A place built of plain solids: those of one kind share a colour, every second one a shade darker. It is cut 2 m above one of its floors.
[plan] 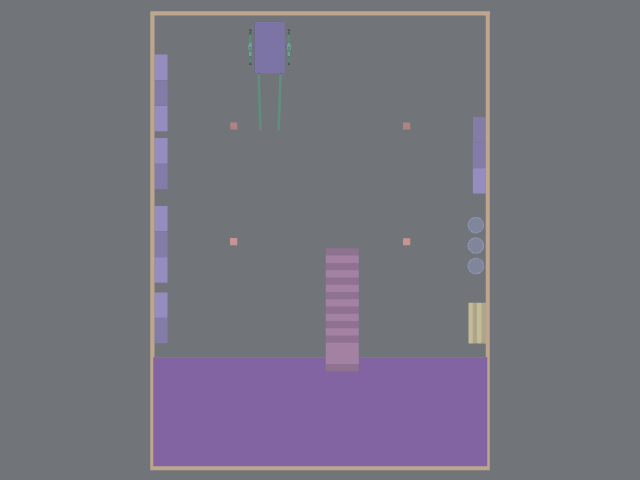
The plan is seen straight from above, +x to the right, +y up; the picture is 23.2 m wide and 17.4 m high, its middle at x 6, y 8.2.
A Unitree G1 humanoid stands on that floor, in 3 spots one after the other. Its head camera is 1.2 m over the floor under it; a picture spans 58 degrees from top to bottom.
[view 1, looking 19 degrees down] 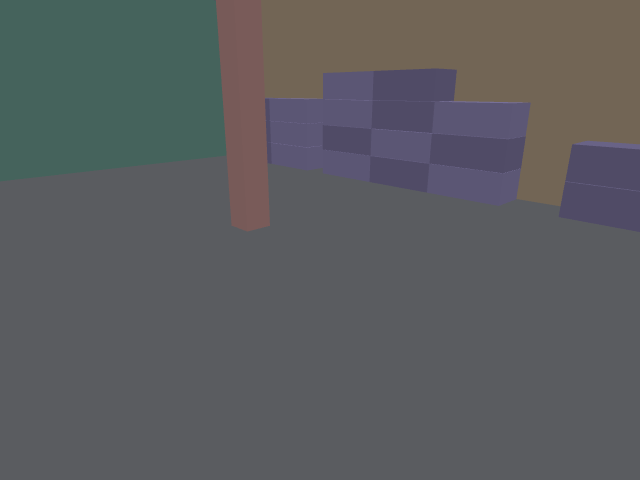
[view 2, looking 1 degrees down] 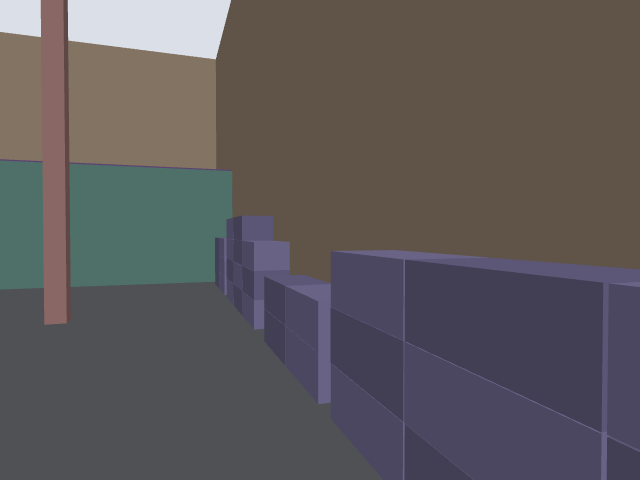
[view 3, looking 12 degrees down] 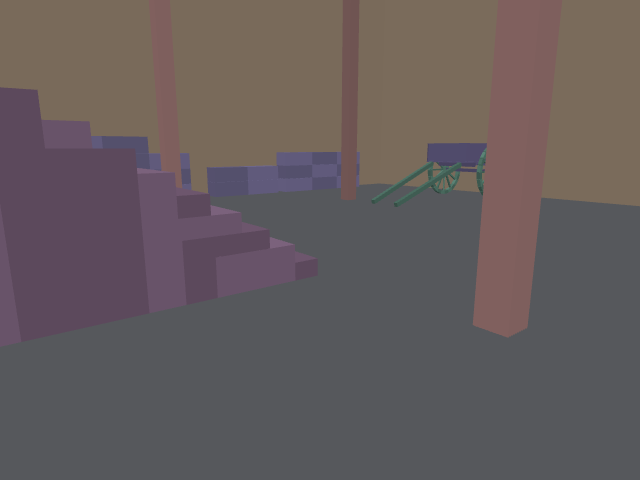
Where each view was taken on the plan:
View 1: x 5.11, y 11.40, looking -134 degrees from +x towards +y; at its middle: ground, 3.69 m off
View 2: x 1.44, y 14.74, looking -109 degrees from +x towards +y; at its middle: wall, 4.41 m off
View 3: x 10.57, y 5.45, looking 142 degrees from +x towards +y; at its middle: ground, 5.77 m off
